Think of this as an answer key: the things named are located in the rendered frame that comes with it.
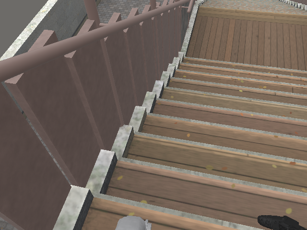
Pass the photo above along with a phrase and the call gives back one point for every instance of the robot right hand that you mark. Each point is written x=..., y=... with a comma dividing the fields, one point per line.
x=279, y=223

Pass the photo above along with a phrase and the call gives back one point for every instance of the left robot thigh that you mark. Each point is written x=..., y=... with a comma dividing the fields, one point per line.
x=133, y=223

